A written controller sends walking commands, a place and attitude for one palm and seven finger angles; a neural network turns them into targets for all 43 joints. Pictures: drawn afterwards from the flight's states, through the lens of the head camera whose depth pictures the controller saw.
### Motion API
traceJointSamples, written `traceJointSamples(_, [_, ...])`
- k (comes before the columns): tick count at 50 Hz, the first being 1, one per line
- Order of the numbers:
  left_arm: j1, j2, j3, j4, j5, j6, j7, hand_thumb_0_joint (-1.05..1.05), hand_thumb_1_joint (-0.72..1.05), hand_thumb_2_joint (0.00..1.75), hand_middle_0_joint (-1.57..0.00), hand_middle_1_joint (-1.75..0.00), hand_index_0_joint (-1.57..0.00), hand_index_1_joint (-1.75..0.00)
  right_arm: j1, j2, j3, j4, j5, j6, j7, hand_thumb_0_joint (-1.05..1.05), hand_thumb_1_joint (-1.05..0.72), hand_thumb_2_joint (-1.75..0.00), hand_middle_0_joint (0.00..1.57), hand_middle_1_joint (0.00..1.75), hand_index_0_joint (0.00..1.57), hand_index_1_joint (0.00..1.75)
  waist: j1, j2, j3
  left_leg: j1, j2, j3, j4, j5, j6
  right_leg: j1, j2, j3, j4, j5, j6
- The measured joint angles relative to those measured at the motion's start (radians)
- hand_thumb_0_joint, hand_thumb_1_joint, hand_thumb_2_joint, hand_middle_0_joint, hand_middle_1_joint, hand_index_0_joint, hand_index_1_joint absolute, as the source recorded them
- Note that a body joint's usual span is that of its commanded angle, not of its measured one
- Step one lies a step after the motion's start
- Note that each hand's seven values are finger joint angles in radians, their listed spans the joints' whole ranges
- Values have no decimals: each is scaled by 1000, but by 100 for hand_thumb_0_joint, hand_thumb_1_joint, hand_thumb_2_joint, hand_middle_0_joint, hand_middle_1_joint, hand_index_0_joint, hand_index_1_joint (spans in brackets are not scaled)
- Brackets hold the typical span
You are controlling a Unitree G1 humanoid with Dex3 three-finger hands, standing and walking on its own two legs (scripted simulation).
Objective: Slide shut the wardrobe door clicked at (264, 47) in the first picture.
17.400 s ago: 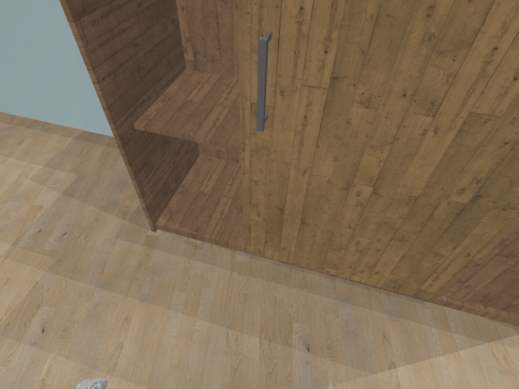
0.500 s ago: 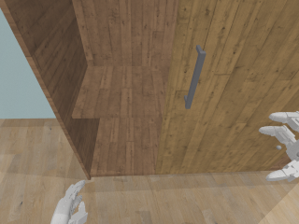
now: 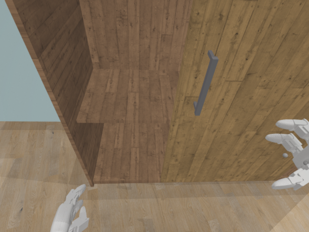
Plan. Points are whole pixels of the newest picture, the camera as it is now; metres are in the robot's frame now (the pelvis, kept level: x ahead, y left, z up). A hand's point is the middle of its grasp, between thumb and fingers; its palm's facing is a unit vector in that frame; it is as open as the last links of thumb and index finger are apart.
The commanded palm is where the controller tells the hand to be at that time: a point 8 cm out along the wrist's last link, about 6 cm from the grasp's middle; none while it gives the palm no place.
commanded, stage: move the hooked fingers beside the handle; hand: right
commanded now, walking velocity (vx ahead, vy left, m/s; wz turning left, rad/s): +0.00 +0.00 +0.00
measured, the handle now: (203, 85) +0.54 -0.14 +0.11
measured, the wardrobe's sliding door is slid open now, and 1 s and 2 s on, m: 0.44 0.44 0.44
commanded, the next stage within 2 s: none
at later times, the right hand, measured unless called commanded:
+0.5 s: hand (263, 132) +0.34 -0.25 +0.13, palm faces -0.01 +1.00 -0.03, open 14.0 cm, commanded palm +0.31 -0.30 +0.12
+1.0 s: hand (247, 115) +0.40 -0.23 +0.12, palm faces -0.05 +1.00 -0.01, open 14.0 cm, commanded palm +0.38 -0.28 +0.12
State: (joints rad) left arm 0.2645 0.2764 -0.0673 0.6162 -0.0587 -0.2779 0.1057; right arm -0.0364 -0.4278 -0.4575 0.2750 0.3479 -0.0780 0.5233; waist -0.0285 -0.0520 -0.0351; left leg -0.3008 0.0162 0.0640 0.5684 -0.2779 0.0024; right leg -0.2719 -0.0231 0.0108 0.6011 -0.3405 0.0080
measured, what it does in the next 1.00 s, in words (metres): stands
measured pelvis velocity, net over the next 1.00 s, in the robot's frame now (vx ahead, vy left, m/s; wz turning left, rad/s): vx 0.00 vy -0.01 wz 0.02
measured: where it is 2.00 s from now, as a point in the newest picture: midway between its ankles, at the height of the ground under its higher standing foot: outside the picture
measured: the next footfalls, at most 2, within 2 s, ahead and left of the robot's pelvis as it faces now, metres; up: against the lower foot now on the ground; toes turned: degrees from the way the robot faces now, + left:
none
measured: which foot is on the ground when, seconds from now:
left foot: down 0.00-1.00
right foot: down 0.00-1.00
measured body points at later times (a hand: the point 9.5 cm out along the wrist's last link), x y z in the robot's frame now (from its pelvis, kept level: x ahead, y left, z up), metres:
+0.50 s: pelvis +0.00 +0.00 +0.00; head +0.01 +0.02 +0.45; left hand +0.14 +0.25 -0.09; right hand +0.33 -0.31 +0.13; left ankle +0.01 +0.12 -0.73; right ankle -0.01 -0.12 -0.73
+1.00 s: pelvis +0.00 -0.01 +0.00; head +0.03 +0.00 +0.44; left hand +0.11 +0.25 -0.10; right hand +0.39 -0.29 +0.13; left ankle +0.01 +0.12 -0.73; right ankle -0.01 -0.12 -0.73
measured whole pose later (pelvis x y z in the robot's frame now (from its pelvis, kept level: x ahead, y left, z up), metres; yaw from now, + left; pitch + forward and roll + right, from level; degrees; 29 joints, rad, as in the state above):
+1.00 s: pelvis +0.00 -0.01 +0.00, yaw +1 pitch +6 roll +1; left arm 0.33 0.28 -0.05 0.63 -0.05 -0.16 0.08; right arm -0.51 -0.45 -0.38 0.74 0.24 -0.15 0.43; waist 0.04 -0.03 -0.06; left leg -0.44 0.02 0.04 0.61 -0.28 -0.01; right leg -0.41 -0.02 -0.01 0.65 -0.36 0.00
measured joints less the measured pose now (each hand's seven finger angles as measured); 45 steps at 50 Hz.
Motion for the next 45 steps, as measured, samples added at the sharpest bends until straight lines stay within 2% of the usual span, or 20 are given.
traceJointSamples(7, [-8,2,-2,3,-2,2,3,1,90,90,-20,-30,-20,-30,-19,1,6,31,0,1,3,-2,50,-30,30,120,30,120,-4,-3,1,-7,0,4,5,-1,2,-8,-1,4,5,1,2])
traceJointSamples(12, [-12,6,-1,17,-3,3,15,1,90,90,-20,-30,-20,-30,-99,12,38,87,-21,-10,-14,-2,50,-30,30,120,30,120,-5,-1,11,-15,3,12,12,-2,2,-21,3,12,14,2,2])
traceJointSamples(24, [11,7,2,14,0,29,9,1,90,90,-20,-30,-20,-30,-254,-16,39,259,-58,-19,-38,-2,50,-30,30,120,30,120,38,10,-2,-64,0,-6,27,-2,3,-57,0,-5,17,1,3])
traceJointSamples(37, [62,14,21,22,3,71,-9,1,90,90,-20,-30,-20,-30,-321,-6,53,315,-76,-42,-59,-2,50,-30,30,120,30,120,55,15,-14,-95,0,-18,31,-4,-3,-86,1,-16,25,-7,-4])
traceJointSamples(45, [58,5,16,17,7,98,-17,1,90,90,-20,-30,-20,-30,-411,-18,59,412,-102,-59,-83,-2,50,-30,30,120,30,120,68,23,-17,-120,0,-19,36,-3,-6,-115,0,-17,39,-11,-7])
